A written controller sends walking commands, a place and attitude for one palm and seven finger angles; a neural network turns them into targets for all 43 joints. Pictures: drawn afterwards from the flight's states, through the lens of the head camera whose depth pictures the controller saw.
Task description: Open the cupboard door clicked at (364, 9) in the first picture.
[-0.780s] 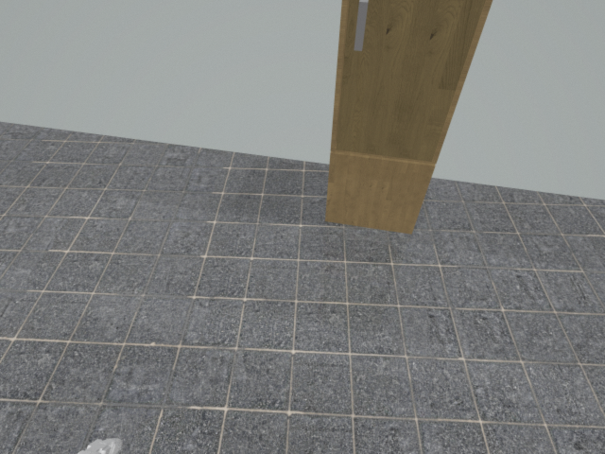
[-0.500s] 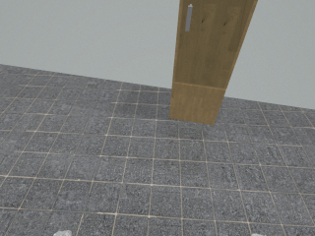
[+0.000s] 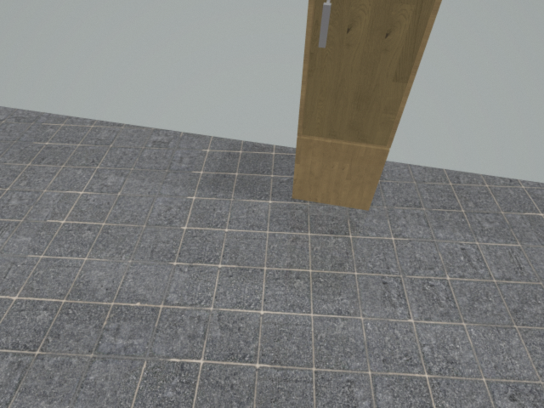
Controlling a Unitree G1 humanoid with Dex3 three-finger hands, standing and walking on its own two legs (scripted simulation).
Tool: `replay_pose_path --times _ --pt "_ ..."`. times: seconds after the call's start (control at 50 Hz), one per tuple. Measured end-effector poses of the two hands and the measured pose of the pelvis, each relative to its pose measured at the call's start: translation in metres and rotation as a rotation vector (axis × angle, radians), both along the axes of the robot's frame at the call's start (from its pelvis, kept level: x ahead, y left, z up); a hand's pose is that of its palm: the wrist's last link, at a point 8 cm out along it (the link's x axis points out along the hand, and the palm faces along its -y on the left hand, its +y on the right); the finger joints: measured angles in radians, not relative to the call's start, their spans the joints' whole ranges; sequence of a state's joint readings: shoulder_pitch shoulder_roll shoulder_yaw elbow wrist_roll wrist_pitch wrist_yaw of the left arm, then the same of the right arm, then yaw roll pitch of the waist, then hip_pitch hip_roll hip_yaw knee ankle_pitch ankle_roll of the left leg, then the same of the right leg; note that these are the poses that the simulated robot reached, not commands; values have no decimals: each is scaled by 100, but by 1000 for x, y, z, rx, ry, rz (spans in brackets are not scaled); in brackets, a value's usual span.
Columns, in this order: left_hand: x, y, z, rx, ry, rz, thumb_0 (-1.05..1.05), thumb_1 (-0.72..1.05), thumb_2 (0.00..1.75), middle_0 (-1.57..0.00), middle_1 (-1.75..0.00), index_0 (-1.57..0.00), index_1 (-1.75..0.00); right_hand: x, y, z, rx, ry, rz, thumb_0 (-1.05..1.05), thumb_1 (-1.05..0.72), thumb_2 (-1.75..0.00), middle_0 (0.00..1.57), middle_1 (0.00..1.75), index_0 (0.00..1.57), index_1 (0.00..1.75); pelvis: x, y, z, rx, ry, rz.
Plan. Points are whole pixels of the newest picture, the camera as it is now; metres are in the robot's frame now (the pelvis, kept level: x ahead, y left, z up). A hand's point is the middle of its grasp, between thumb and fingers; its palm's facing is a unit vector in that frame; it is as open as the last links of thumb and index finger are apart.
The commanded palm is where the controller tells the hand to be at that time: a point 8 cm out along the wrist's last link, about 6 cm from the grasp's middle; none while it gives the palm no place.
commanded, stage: stand and wait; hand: left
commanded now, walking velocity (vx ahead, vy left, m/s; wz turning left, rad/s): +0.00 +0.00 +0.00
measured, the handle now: (325, 23) +1.19 -0.10 +0.10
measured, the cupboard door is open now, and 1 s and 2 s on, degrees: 0 0 0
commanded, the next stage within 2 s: look at it before walking up in 0.04 s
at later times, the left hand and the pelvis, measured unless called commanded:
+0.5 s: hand out of the picture +0.07 +0.24 -0.16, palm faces -0.04 -0.94 -0.33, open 7.4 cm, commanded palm none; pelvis +0.00 +0.00 +0.00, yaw +0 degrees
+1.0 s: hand out of the picture +0.06 +0.22 -0.17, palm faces -0.07 -0.96 -0.26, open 7.4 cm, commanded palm none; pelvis +0.03 +0.00 -0.01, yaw -5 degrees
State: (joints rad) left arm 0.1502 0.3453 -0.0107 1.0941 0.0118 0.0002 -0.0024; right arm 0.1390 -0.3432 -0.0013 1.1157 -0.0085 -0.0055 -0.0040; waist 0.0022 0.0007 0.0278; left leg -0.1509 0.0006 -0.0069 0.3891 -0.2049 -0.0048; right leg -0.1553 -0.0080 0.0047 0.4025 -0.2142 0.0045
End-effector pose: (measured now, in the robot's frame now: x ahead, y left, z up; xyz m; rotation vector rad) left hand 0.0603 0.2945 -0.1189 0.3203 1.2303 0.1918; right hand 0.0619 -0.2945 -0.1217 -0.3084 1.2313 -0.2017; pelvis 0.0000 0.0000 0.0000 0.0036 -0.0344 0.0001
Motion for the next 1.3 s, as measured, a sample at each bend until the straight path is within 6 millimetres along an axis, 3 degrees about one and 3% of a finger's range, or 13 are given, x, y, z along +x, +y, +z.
replay_pose_path --times 0.3,0.84,1.02,1.14,1.2,1.3 --pt "9 -6 0 -12 -27 -16 1 91 90 -20 -30 -20 -29 6 1 2 6 -24 5 0 -91 -90 20 30 20 30 -2 -1 1 -1 5 -3" --pt "8 -4 -1 -6 -5 -2 1 91 90 -20 -30 -20 -29 16 4 3 2 -25 9 0 -91 -90 20 30 20 30 5 0 1 -1 5 -12" --pt "-5 -38 -24 -87 111 -22 1 91 90 -20 -30 -20 -29 -11 22 -22 81 -4 -108 0 -91 -90 20 30 20 30 30 -7 -12 9 21 -109" --pt "8 -75 -35 -121 118 -24 1 91 90 -20 -30 -20 -29 -35 17 -45 120 103 -188 0 -91 -90 20 30 20 30 55 -26 -24 -13 17 -142" --pt "6 -89 -30 -135 138 -10 1 91 90 -20 -30 -20 -29 -18 16 -38 126 111 -198 1 -91 -90 20 30 20 30 70 -29 -16 -8 21 -169" --pt "10 -98 -19 -157 249 -39 0 91 90 -20 -30 -20 -29 48 17 -19 139 -34 -231 1 -91 -90 20 30 20 30 98 -27 -4 6 38 -225"
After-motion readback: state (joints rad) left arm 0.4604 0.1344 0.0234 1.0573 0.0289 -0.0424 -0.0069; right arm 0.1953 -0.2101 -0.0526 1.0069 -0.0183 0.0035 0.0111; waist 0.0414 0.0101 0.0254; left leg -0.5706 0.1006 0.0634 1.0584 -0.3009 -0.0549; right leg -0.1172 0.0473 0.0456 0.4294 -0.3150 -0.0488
